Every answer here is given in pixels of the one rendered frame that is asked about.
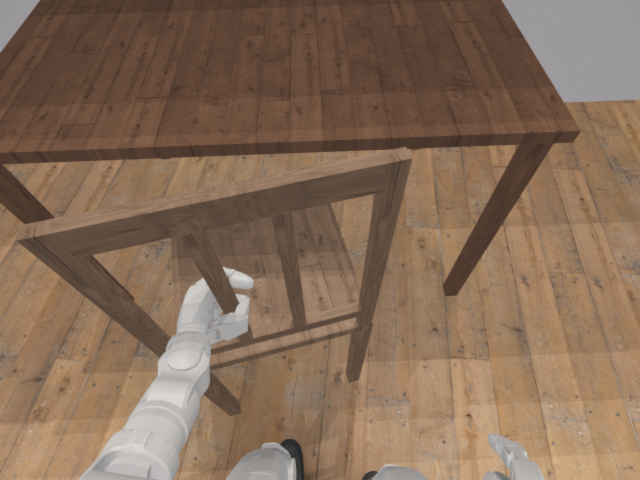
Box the left robot hand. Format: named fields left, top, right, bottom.
left=176, top=267, right=254, bottom=345

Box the right robot hand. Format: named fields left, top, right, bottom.
left=483, top=433, right=545, bottom=480

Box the left robot thigh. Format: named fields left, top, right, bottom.
left=226, top=448, right=296, bottom=480

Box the robot left shin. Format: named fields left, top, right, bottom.
left=261, top=443, right=289, bottom=454

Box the table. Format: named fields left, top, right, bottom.
left=0, top=0, right=581, bottom=301

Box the left robot forearm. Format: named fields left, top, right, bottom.
left=78, top=331, right=211, bottom=480

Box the chair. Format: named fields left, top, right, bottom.
left=17, top=147, right=412, bottom=416

